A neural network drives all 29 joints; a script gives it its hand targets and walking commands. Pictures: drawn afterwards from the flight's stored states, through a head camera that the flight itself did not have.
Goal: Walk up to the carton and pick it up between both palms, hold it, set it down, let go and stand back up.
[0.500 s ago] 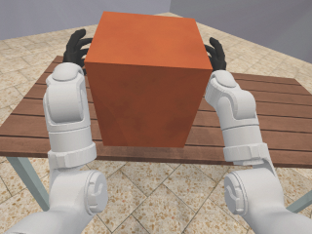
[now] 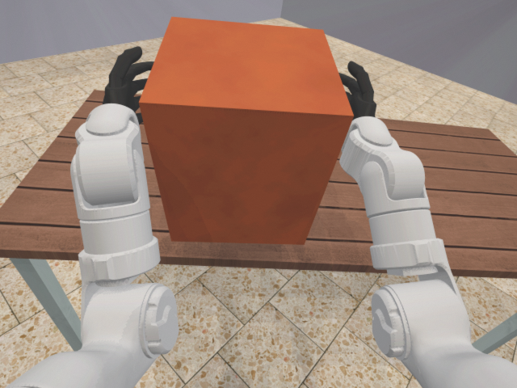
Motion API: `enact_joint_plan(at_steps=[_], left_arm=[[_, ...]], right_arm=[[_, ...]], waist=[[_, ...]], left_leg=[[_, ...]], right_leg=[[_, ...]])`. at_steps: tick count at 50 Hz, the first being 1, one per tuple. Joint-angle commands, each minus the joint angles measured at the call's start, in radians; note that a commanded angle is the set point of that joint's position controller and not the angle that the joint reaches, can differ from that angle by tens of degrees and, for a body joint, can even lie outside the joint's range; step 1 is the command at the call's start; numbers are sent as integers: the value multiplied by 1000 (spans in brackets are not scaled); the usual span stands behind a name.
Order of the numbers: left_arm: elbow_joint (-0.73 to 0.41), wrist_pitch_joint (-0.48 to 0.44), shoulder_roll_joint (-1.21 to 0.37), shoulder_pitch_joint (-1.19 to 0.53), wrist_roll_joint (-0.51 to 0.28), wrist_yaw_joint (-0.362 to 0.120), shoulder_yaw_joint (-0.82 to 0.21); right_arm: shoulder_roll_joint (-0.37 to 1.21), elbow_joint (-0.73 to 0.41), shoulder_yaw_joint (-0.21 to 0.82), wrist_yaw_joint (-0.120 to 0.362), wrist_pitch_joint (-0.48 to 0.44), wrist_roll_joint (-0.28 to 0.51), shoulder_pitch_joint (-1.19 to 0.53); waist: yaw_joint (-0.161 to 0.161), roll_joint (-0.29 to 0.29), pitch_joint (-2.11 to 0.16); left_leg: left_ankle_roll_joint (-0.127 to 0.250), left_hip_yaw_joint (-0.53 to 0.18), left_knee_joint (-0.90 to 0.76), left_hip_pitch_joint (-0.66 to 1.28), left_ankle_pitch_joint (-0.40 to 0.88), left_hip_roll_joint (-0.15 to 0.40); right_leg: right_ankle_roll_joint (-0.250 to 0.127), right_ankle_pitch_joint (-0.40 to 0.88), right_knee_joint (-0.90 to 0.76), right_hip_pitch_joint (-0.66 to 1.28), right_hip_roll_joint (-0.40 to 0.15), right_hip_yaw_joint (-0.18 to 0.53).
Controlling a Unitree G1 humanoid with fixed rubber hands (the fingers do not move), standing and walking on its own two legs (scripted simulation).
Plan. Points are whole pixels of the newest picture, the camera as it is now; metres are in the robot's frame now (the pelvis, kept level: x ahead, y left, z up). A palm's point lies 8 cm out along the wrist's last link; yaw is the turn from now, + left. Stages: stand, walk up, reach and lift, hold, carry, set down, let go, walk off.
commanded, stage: hold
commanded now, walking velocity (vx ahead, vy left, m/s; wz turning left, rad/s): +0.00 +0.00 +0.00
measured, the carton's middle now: (243, 140) +0.39 +0.01 +0.22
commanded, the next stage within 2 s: none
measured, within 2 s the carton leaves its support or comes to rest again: neither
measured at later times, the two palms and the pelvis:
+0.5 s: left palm (123, 110) +0.35 +0.16 +0.28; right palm (359, 119) +0.37 -0.14 +0.28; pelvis +0.00 +0.00 +0.00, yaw +0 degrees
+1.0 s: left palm (121, 104) +0.35 +0.16 +0.29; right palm (361, 114) +0.36 -0.14 +0.29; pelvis +0.00 -0.01 +0.00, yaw +0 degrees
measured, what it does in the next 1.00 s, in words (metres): stands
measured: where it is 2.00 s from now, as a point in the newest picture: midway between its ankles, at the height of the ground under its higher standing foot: outside the picture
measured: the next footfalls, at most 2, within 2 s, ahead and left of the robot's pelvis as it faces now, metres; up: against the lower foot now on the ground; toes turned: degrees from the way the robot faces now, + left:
none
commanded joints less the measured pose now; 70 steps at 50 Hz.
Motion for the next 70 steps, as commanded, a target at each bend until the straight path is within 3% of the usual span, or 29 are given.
enact_joint_plan(at_steps=[1,6,14,15,20,27,43,70], left_arm=[[-81,-46,-349,-528,-192,-144,-350],[-56,-51,-359,-550,-197,-141,-346],[-86,-50,-350,-522,-190,-146,-352],[-165,-43,-402,-543,-196,-141,-389],[-119,-26,-381,-541,-202,-149,-379],[-60,-33,-370,-574,-209,-157,-339],[-29,-44,-358,-605,-193,-188,-313],[-45,-46,-363,-590,-193,-182,-322]], right_arm=[[246,-188,194,74,-41,77,-601],[248,-177,181,81,-45,67,-626],[263,-193,212,69,-38,80,-599],[271,-197,236,65,-31,114,-592],[264,-200,228,60,-23,109,-622],[281,-169,215,54,-8,108,-645],[290,-141,205,37,7,122,-649],[292,-161,214,38,-1,117,-640]], waist=[[-11,108,-364],[-14,109,-352],[-11,103,-371],[1,176,-415],[-1,114,-359],[8,97,-365],[5,107,-374],[6,107,-381]], left_leg=[[-26,48,-45,-92,163,-22],[-27,47,-60,-139,105,-17],[-28,47,-33,-83,217,-26],[-44,37,-26,-68,277,-12],[-31,44,-39,-100,230,-12],[-14,47,-47,-122,143,-13],[-9,41,-44,-119,143,-18],[-11,43,-40,-112,168,-18]], right_leg=[[48,131,43,233,8,12],[50,98,48,236,13,11],[51,181,44,244,7,17],[30,159,59,244,14,33],[35,130,51,240,11,32],[45,110,50,223,-2,33],[53,124,57,205,-7,27],[51,131,59,215,-2,26]])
